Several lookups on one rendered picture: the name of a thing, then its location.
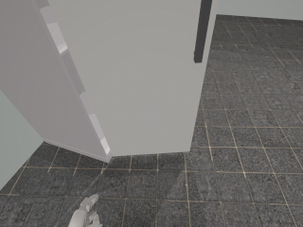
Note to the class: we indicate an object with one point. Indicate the fridge door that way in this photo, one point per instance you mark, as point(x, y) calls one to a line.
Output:
point(135, 59)

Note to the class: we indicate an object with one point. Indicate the robot left hand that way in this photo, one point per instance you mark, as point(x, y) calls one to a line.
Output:
point(81, 217)

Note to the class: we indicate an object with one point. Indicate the handle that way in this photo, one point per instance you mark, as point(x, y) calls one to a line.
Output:
point(204, 15)

